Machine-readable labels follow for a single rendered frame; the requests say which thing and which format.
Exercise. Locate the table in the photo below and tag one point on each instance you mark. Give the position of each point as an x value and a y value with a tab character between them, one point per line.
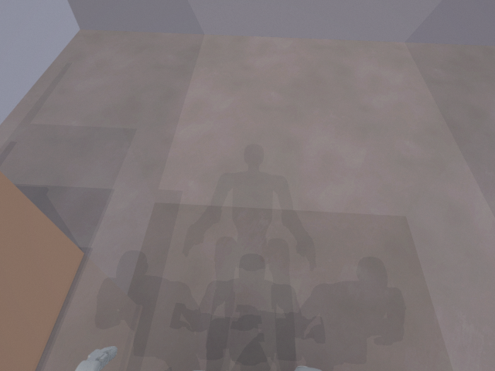
38	263

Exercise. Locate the robot left hand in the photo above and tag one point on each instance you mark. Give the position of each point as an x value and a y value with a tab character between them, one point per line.
98	359

